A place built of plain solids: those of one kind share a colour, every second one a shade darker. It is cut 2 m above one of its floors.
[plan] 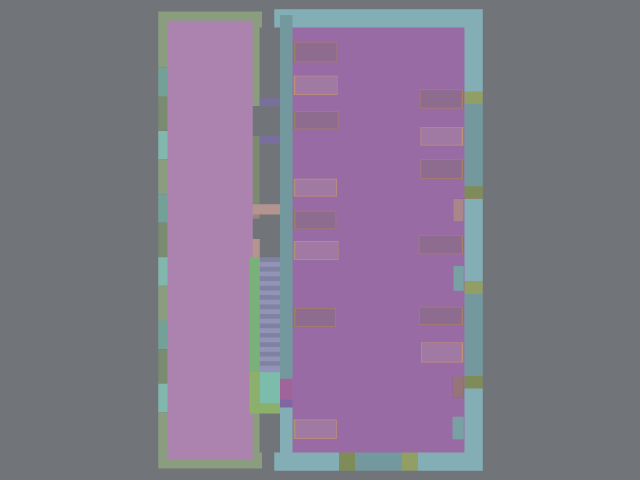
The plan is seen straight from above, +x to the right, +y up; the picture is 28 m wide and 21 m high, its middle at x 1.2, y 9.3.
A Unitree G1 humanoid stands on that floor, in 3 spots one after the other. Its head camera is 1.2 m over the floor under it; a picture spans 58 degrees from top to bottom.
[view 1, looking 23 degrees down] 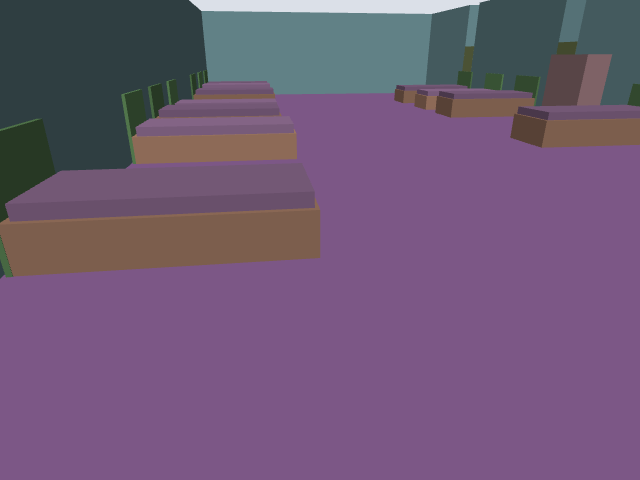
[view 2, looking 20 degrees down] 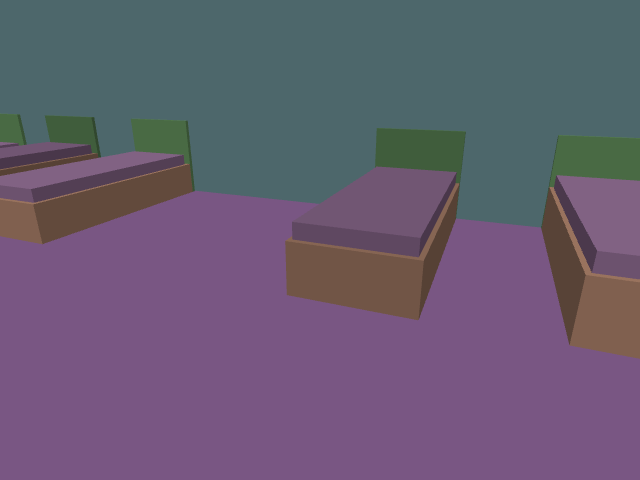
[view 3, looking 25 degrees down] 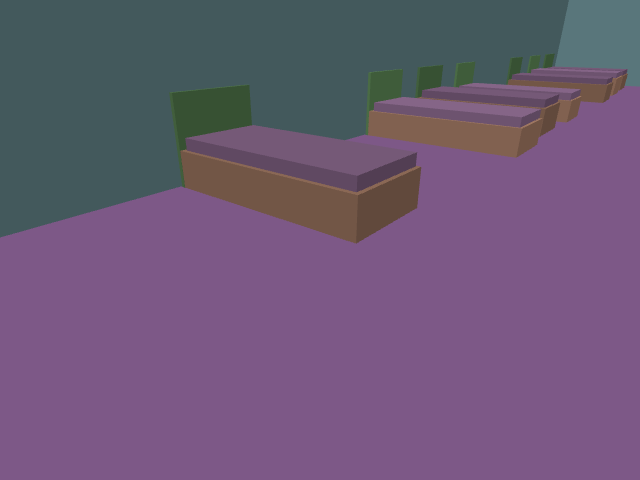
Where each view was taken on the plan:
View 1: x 1.55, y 3.00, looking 82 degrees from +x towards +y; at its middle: bed_frame_dorter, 2.74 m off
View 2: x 4.08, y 15.20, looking -158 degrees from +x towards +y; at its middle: bed_pallet_dorter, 2.42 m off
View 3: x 3.30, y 3.40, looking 129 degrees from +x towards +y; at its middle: floor_dorter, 2.84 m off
